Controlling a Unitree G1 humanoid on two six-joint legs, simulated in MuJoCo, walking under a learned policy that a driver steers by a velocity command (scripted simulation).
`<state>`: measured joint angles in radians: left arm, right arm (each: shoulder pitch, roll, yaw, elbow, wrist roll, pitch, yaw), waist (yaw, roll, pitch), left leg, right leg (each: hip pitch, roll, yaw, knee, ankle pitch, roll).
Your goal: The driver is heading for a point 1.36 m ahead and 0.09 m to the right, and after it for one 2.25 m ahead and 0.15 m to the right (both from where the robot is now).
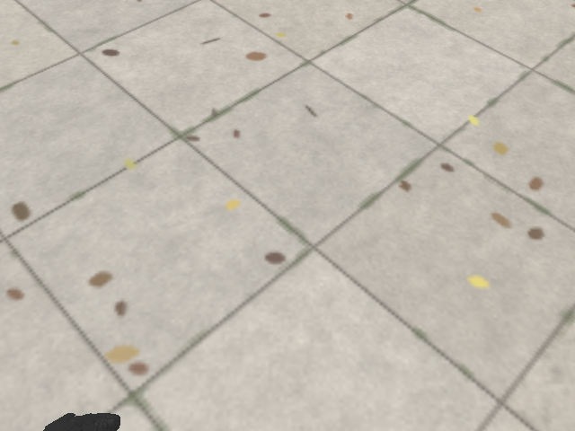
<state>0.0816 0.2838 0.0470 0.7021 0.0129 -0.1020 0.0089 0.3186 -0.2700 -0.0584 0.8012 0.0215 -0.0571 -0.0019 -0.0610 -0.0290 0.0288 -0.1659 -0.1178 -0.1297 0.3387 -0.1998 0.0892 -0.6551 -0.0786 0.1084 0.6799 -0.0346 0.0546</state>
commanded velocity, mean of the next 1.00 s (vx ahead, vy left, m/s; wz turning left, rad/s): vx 0.35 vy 0.00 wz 0.04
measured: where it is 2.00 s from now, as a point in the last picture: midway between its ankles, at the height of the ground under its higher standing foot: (299, 367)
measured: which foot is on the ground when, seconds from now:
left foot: down 0.00-0.16, up 0.18-0.62, down 0.64-1.00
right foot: up 0.00-0.14, down 0.16-0.66, up 0.68-1.00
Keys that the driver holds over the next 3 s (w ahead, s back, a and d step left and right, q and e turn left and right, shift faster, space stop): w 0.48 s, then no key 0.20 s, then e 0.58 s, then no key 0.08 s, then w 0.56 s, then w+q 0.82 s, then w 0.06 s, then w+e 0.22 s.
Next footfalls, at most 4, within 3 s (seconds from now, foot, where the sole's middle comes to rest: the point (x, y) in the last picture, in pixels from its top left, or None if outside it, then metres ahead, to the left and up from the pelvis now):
0.16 right None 0.28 -0.14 -0.78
0.64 left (219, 410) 0.52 0.13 -0.78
1.10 right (330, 426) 0.47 -0.12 -0.78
1.58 left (233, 403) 0.53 0.10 -0.78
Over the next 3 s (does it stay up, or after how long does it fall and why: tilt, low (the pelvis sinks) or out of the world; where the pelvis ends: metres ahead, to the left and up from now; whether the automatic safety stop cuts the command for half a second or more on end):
stays up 1.18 -0.09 -0.01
